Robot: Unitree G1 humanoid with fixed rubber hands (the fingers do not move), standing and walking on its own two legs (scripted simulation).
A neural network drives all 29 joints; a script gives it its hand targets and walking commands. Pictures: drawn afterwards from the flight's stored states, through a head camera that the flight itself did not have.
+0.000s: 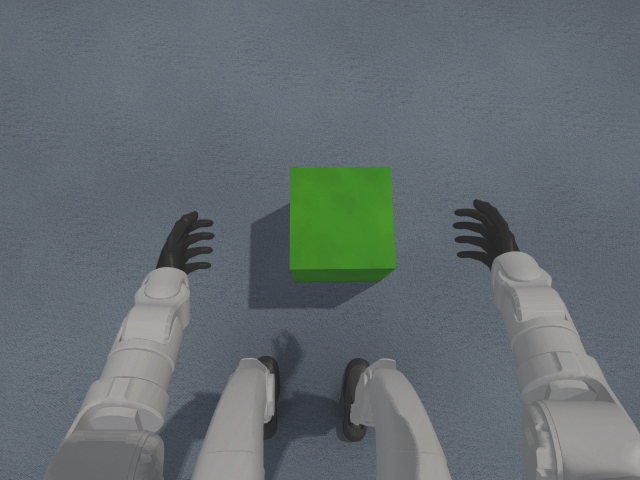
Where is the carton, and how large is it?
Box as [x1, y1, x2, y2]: [290, 167, 395, 281]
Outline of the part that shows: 290,168 290,271 295,281 379,281 395,268 389,167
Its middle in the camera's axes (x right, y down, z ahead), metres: +0.05 -0.04 +1.02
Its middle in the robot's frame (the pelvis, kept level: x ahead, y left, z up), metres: +0.53 -0.05 -0.59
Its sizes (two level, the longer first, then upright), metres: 0.249 0.242 0.231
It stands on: the floor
